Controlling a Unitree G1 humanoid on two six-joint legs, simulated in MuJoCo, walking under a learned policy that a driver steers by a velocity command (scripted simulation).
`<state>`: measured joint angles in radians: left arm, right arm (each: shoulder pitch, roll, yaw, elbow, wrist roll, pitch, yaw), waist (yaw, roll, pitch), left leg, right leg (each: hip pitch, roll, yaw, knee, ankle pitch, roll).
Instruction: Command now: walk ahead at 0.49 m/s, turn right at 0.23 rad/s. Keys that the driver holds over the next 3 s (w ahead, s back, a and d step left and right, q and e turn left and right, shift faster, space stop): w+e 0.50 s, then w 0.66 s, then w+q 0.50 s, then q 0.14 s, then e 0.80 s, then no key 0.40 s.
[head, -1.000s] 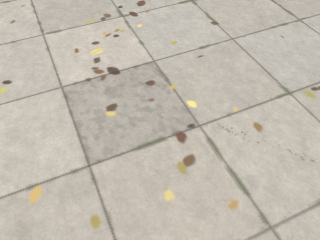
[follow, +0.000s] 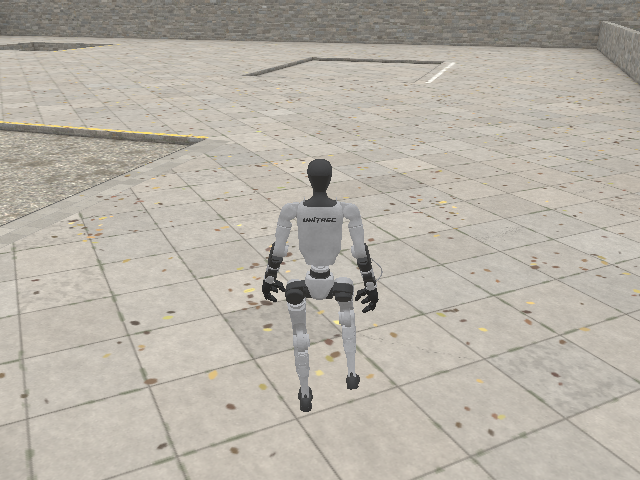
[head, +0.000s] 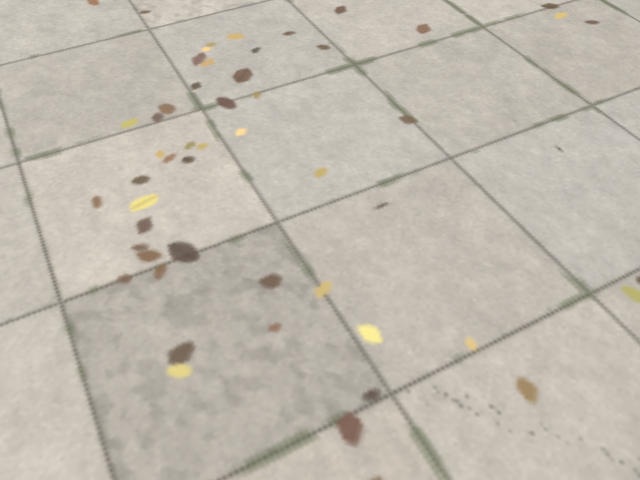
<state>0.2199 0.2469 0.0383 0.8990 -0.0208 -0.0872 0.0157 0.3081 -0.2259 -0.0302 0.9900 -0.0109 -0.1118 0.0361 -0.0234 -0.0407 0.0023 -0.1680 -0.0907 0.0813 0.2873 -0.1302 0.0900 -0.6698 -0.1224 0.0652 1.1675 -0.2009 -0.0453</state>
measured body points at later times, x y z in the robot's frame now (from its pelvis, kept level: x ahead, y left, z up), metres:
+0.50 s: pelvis +0.28 -0.10 -0.01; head +0.31 -0.12 +0.44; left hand +0.44 +0.13 -0.12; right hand +0.33 -0.39 -0.13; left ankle +0.27 +0.07 -0.65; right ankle +0.30 -0.18 -0.74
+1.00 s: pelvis +0.57 -0.13 -0.01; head +0.60 -0.12 +0.44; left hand +0.74 +0.10 -0.14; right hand +0.60 -0.42 -0.11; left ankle +0.65 -0.06 -0.74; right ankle +0.45 -0.23 -0.65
